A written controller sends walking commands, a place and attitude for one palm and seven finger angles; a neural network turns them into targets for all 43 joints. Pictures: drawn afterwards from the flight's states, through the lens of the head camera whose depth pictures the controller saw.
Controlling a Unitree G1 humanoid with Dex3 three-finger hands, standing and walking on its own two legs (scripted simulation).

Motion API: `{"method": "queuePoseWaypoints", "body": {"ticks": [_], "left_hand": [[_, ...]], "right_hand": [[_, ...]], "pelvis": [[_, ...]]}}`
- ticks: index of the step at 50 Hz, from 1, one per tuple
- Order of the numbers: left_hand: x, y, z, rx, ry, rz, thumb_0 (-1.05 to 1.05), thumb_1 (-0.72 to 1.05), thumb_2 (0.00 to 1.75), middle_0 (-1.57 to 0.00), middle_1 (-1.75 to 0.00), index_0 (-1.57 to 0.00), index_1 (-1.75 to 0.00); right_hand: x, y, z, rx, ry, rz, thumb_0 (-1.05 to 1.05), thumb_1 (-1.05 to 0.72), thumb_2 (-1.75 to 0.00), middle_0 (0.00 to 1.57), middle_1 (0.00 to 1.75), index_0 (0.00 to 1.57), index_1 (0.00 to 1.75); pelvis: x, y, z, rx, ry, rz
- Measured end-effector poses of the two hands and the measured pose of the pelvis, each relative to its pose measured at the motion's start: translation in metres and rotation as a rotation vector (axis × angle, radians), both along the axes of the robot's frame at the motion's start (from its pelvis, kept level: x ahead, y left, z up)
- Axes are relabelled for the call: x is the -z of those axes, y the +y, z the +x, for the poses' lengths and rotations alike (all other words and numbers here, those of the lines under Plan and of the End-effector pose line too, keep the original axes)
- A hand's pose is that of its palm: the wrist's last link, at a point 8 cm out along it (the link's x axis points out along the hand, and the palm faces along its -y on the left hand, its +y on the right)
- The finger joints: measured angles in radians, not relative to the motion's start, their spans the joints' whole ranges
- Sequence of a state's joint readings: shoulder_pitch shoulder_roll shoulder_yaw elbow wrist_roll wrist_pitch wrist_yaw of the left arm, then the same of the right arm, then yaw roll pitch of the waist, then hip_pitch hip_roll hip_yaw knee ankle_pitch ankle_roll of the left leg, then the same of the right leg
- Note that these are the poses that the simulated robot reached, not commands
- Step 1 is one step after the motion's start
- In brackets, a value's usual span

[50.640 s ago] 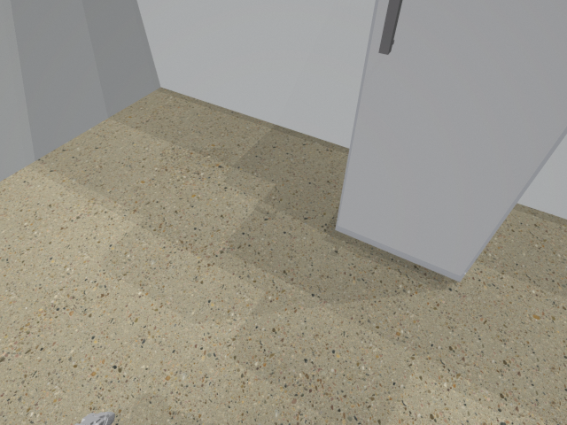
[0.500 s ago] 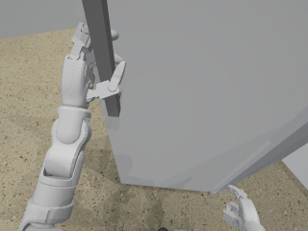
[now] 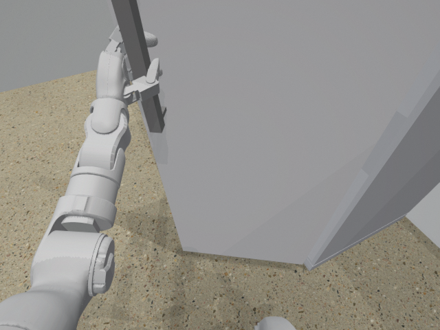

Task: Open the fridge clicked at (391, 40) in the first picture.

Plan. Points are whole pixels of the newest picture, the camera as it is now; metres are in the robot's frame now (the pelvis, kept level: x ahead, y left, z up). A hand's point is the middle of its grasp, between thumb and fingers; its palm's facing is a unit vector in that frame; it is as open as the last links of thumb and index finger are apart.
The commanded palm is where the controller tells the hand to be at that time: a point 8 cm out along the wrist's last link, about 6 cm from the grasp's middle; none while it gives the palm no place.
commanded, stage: stop walking and hold the door back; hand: left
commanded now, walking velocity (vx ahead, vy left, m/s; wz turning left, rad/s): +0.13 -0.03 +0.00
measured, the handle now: (146, 63) +0.50 +0.14 +0.24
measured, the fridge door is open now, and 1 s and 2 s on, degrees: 57 55 58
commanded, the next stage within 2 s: loosen the grip on the handle in 0.70 s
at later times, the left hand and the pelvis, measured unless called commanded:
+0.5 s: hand (154, 76) +0.47 +0.12 +0.23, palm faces +0.10 -0.98 -0.15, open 6.0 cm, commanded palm +0.44 +0.18 +0.20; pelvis +0.00 -0.01 -0.01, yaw -5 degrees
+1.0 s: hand (150, 75) +0.47 +0.12 +0.23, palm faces +0.12 -0.98 -0.12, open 8.3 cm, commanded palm +0.43 +0.17 +0.23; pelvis +0.01 -0.04 +0.00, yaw -6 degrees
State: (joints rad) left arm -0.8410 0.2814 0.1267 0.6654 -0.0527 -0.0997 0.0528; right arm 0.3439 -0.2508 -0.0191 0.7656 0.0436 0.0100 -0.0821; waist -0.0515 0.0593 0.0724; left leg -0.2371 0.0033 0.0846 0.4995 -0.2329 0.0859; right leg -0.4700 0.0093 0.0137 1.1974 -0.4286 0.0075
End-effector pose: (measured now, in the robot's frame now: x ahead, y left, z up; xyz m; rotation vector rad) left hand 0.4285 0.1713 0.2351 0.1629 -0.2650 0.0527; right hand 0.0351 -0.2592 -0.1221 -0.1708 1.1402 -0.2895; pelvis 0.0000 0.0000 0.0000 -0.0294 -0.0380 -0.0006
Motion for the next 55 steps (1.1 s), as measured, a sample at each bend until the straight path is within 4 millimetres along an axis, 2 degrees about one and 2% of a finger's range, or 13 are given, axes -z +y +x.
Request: {"method": "queuePoseWaypoints", "body": {"ticks": [3, 7, 10, 13, 18, 23, 29, 35, 41, 43, 45, 50, 55], "left_hand": [[0.0, -0.001, 0.002, -0.01, 0.011, -0.002, -0.06, 0.65, 0.83, -0.46, -1.4, -0.28, -1.39], [0.002, -0.002, 0.004, -0.038, -0.022, 0.015, -0.07, 0.64, 0.82, -0.46, -1.4, -0.28, -1.39], [0.002, -0.002, 0.005, -0.055, -0.026, 0.022, -0.08, 0.64, 0.81, -0.46, -1.4, -0.29, -1.39], [0.002, -0.002, 0.01, -0.058, -0.005, 0.017, -0.09, 0.63, 0.82, -0.46, -1.4, -0.32, -1.39], [0.003, 0.0, 0.019, -0.033, -0.016, 0.004, -0.09, 0.62, 0.8, -0.46, -1.4, -0.37, -1.39], [0.005, 0.0, 0.021, -0.017, -0.035, -0.008, -0.09, 0.63, 0.79, -0.46, -1.4, -0.35, -1.39], [0.007, 0.0, 0.017, -0.019, -0.062, 0.003, -0.1, 0.64, 0.79, -0.46, -1.4, -0.33, -1.38], [0.007, 0.0, 0.017, -0.019, -0.067, 0.002, -0.1, 0.63, 0.79, -0.46, -1.4, -0.34, -1.38], [0.006, 0.001, 0.016, -0.017, -0.072, 0.028, -0.11, 0.62, 0.79, -0.46, -1.4, -0.32, -1.38], [0.003, 0.004, 0.025, -0.001, -0.03, 0.038, -0.12, 0.56, 0.8, -0.46, -1.4, -0.33, -1.39], [0.004, 0.007, 0.027, 0.007, 0.024, -0.033, -0.12, 0.51, 0.79, -0.46, -1.4, -0.35, -1.39], [0.002, 0.005, 0.016, -0.052, 0.014, -0.031, -0.07, 0.34, 0.68, -0.46, -1.4, -0.31, -1.33], [0.005, 0.006, 0.0, -0.064, -0.046, -0.004, -0.03, -0.02, 0.48, -0.45, -1.39, -0.3, -1.32]], "right_hand": [[0.003, -0.004, -0.019, -0.017, 0.078, 0.005, 0.01, -0.91, -0.9, 0.2, 0.3, 0.2, 0.3], [0.013, -0.016, -0.018, -0.033, 0.046, 0.022, 0.01, -0.91, -0.9, 0.2, 0.3, 0.2, 0.3], [0.011, -0.029, -0.004, 0.001, -0.013, 0.006, 0.01, -0.91, -0.9, 0.2, 0.3, 0.2, 0.3], [-0.003, -0.039, 0.015, 0.0, -0.077, -0.037, 0.01, -0.91, -0.9, 0.2, 0.3, 0.2, 0.3], [-0.023, -0.049, 0.05, 0.006, -0.198, -0.115, 0.01, -0.91, -0.9, 0.2, 0.3, 0.2, 0.3], [-0.033, -0.039, 0.075, -0.002, -0.268, -0.104, 0.01, -0.91, -0.9, 0.2, 0.3, 0.2, 0.3], [-0.022, -0.014, 0.088, -0.042, -0.264, -0.026, 0.01, -0.91, -0.9, 0.2, 0.3, 0.2, 0.3], [-0.015, 0.002, 0.086, -0.048, -0.213, 0.017, 0.01, -0.9, -0.9, 0.2, 0.3, 0.2, 0.3], [-0.016, 0.0, 0.084, -0.047, -0.213, 0.022, 0.01, -0.9, -0.9, 0.2, 0.3, 0.21, 0.3], [-0.021, -0.005, 0.081, -0.071, -0.235, 0.014, 0.01, -0.9, -0.9, 0.2, 0.3, 0.21, 0.3], [-0.029, -0.012, 0.076, -0.081, -0.277, 0.001, 0.01, -0.9, -0.9, 0.2, 0.3, 0.21, 0.3], [-0.034, -0.038, 0.056, -0.053, -0.336, -0.029, 0.01, -0.9, -0.9, 0.2, 0.3, 0.21, 0.3], [-0.028, -0.065, 0.022, -0.013, -0.252, -0.062, 0.01, -0.9, -0.9, 0.2, 0.3, 0.2, 0.3]], "pelvis": [[0.0, -0.01, -0.001, 0.015, 0.019, -0.014], [0.011, -0.03, -0.004, 0.023, 0.032, -0.004], [0.009, -0.034, -0.008, 0.023, 0.011, -0.019], [0.004, -0.033, -0.007, 0.044, 0.003, 0.013], [0.007, -0.02, 0.001, 0.05, 0.0, 0.03], [0.005, -0.012, 0.003, 0.081, 0.018, 0.032], [0.004, -0.014, 0.008, 0.074, 0.026, 0.014], [0.002, -0.015, 0.015, 0.081, 0.036, 0.016], [0.002, -0.018, 0.015, 0.093, 0.035, 0.013], [0.001, -0.023, 0.012, 0.085, 0.068, 0.03], [0.0, -0.027, 0.011, 0.08, 0.086, 0.035], [0.001, -0.036, 0.006, 0.096, 0.072, 0.037], [0.004, -0.048, -0.002, 0.09, 0.065, 0.034]]}}
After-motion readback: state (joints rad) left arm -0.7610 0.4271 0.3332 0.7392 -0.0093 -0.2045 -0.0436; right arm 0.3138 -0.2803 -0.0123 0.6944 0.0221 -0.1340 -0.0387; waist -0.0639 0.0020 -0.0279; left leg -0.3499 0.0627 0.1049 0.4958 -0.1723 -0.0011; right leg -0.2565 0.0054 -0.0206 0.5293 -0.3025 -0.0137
